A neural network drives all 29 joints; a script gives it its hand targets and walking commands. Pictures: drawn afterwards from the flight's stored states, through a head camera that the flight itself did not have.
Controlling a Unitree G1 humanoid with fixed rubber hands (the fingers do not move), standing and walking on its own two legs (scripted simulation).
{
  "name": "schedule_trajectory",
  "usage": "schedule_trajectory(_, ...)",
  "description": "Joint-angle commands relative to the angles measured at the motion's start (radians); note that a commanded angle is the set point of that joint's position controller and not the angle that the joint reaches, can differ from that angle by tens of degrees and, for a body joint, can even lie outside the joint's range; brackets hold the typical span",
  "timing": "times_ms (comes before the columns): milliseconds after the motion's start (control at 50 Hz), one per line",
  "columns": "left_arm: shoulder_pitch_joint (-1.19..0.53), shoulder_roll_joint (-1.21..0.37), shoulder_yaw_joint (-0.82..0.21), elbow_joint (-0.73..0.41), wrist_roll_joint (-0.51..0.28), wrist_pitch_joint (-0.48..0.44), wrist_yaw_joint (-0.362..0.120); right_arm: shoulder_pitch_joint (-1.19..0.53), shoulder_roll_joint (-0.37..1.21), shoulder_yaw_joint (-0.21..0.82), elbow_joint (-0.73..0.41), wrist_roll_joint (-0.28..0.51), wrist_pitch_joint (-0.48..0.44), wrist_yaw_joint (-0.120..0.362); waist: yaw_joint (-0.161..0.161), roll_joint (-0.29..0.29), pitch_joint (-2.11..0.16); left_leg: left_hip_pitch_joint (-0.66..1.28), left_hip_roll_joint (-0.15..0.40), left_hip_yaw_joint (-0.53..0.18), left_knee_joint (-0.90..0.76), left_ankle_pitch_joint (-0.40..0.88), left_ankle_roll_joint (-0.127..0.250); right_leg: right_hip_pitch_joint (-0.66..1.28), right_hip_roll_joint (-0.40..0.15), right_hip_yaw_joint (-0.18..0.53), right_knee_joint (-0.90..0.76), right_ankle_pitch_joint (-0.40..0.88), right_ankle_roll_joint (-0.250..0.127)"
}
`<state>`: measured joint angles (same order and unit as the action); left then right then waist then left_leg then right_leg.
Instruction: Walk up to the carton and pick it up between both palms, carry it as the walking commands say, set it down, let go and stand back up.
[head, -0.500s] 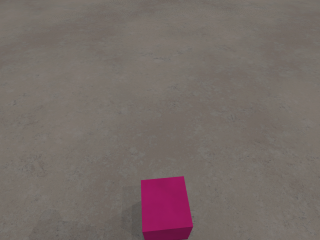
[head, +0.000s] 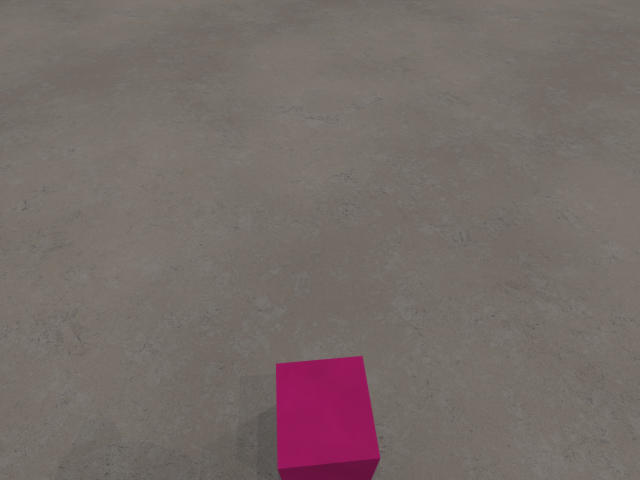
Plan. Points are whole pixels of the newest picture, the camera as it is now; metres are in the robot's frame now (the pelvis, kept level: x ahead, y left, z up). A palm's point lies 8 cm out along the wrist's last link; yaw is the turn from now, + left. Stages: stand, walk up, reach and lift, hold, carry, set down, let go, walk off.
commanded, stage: reach and lift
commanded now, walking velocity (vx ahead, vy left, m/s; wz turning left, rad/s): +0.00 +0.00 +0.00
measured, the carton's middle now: (323, 424) +0.39 +0.00 -0.64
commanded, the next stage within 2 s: none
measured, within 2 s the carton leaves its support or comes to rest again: neither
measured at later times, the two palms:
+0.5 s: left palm out of the picture +0.11 +0.22 -0.17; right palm out of the picture +0.11 -0.21 -0.16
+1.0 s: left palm (187, 446) +0.23 +0.22 -0.19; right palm (462, 418) +0.25 -0.21 -0.18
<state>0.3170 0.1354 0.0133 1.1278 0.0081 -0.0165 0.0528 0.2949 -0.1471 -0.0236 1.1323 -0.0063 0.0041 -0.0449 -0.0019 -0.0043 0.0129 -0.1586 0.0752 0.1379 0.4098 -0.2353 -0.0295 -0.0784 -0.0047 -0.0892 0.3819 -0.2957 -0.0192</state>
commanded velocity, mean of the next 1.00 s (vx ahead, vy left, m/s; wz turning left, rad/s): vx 0.00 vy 0.00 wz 0.00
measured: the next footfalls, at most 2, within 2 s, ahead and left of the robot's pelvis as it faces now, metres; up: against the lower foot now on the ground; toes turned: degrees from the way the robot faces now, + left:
none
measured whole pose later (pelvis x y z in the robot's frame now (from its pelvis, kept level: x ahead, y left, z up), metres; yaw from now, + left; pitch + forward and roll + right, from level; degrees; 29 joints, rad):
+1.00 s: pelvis -0.13 +0.01 -0.10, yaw +0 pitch +20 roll +1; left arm -0.60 0.16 0.21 0.64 -0.02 0.46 0.08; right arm -0.71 -0.29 -0.15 0.82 0.00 0.41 0.06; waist 0.02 -0.01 0.09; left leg -1.12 0.02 0.03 1.03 -0.26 0.00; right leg -1.09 -0.02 -0.02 1.11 -0.38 -0.01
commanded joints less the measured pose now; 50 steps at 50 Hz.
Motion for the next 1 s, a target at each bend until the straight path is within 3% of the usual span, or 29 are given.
schedule_trajectory(0, -0.271, 0.148, -0.009, -0.361, -0.09, 0.023, 0.016, -0.28, -0.162, 0.067, -0.365, 0.133, 0.014, -0.008, 0.036, -0.127, -0.128, -0.232, -0.05, -0.097, 0.131, -0.147, 0.099, -0.448, -0.065, 0.137, 0.085, -0.156, -0.015)
schedule_trajectory(20, -0.622, 0.159, -0.02, -0.57, -0.061, 0.103, 0.018, -0.631, -0.167, 0.077, -0.557, 0.128, 0.096, -0.023, -0.01, -0.103, -0.145, -0.266, -0.052, -0.092, 0.221, -0.138, 0.096, -0.516, -0.071, 0.132, 0.107, -0.141, -0.01)
schedule_trajectory(40, -0.614, 0.158, -0.024, -0.535, -0.065, 0.188, 0.024, -0.584, -0.192, 0.073, -0.517, 0.124, 0.18, -0.032, -0.002, -0.078, -0.175, -0.322, -0.054, -0.106, 0.262, -0.154, 0.08, -0.491, -0.074, 0.097, 0.155, -0.135, -0.01)
schedule_trajectory(60, -0.517, 0.18, -0.028, -0.505, -0.087, 0.282, 0.021, -0.541, -0.219, 0.075, -0.545, 0.122, 0.26, -0.029, 0.002, -0.101, -0.174, -0.311, -0.045, -0.101, 0.257, -0.113, 0.076, -0.551, -0.075, 0.059, 0.179, -0.13, -0.016)
schedule_trajectory(80, -0.439, 0.169, -0.053, -0.485, -0.124, 0.395, 0.019, -0.444, -0.184, 0.072, -0.49, 0.116, 0.363, -0.028, 0.009, -0.042, -0.134, -0.277, -0.048, -0.101, 0.246, -0.098, 0.068, -0.583, -0.078, 0.062, 0.183, -0.121, -0.027)
schedule_trajectory(140, -0.219, 0.147, -0.054, -0.429, -0.101, 0.667, 0.002, -0.206, -0.139, 0.082, -0.382, 0.088, 0.629, -0.005, -0.005, 0.048, -0.168, -0.238, -0.07, -0.138, 0.24, 0.238, 0.063, -0.492, -0.027, 0.096, 0.214, 0.312, -0.027)
schedule_trajectory(180, -0.143, 0.154, -0.016, -0.449, -0.082, 0.748, -0.005, -0.144, -0.105, 0.088, -0.393, 0.112, 0.701, 0.004, -0.003, 0.028, -0.34, -0.25, -0.091, -0.168, 0.265, 0.484, 0.086, -0.364, -0.006, 0.14, 0.267, 0.636, -0.023)
schedule_trajectory(200, -0.137, 0.146, 0.0, -0.474, -0.066, 0.752, -0.012, -0.141, -0.092, 0.077, -0.421, 0.104, 0.705, 0.007, -0.001, 0.008, -0.363, -0.275, -0.095, -0.171, 0.253, 0.498, 0.091, -0.312, -0.007, 0.159, 0.269, 0.702, -0.023)
schedule_trajectory(240, -0.149, 0.106, 0.035, -0.562, -0.035, 0.696, -0.035, -0.143, -0.077, 0.038, -0.516, 0.041, 0.656, 0.03, 0.006, 0.003, -0.367, -0.287, -0.097, -0.176, 0.248, 0.516, 0.087, -0.313, -0.001, 0.171, 0.277, 0.713, -0.02)
schedule_trajectory(320, -0.229, 0.048, 0.067, -0.734, 0.0, 0.56, -0.05, -0.218, -0.119, -0.066, -0.701, -0.068, 0.517, 0.078, -0.008, 0.01, -0.376, -0.263, -0.068, -0.18, 0.291, 0.472, 0.045, -0.428, 0.036, 0.132, 0.307, 0.519, -0.021)
schedule_trajectory(420, -0.309, 0.019, 0.112, -0.81, 0.037, 0.457, -0.038, -0.356, -0.151, -0.083, -0.76, -0.067, 0.402, 0.123, 0.019, 0.01, -0.437, -0.389, -0.075, -0.159, 0.397, 0.369, 0.013, -0.592, 0.036, 0.102, 0.436, 0.334, 0.002)
schedule_trajectory(460, -0.313, 0.017, 0.119, -0.817, 0.035, 0.456, -0.037, -0.381, -0.168, -0.075, -0.759, -0.056, 0.396, 0.131, 0.01, -0.004, -0.449, -0.388, -0.082, -0.139, 0.42, 0.271, 0.004, -0.64, 0.037, 0.081, 0.463, 0.225, 0.005)
schedule_trajectory(560, -0.399, 0.035, 0.131, -0.847, 0.018, 0.518, -0.029, -0.493, -0.182, -0.063, -0.724, -0.003, 0.457, 0.136, 0.009, -0.022, -0.361, -0.394, -0.099, -0.108, 0.409, -0.124, 0.005, -0.715, 0.019, 0.065, 0.438, -0.123, -0.014)
schedule_trajectory(640, -0.567, 0.055, 0.137, -0.819, -0.007, 0.542, -0.022, -0.647, -0.2, -0.082, -0.672, 0.0, 0.475, 0.134, -0.005, -0.013, -0.292, -0.433, -0.102, -0.101, 0.417, -0.258, 0.006, -0.768, 0.008, 0.057, 0.434, -0.245, -0.031)
schedule_trajectory(820, -0.926, 0.09, 0.171, -0.642, -0.03, 0.528, 0.012, -1.038, -0.25, -0.134, -0.475, -0.006, 0.448, 0.118, 0.01, -0.01, -0.341, -0.524, -0.106, -0.098, 0.459, -0.269, -0.001, -0.845, 0.014, 0.045, 0.49, -0.273, -0.017)
schedule_trajectory(980, -1.099, 0.113, 0.232, -0.558, -0.031, 0.434, 0.038, -1.225, -0.269, -0.148, -0.379, 0.016, 0.364, 0.103, 0.034, -0.036, -0.569, -0.607, -0.112, -0.089, 0.517, -0.126, 0.009, -0.868, 0.026, 0.058, 0.537, -0.149, 0.02)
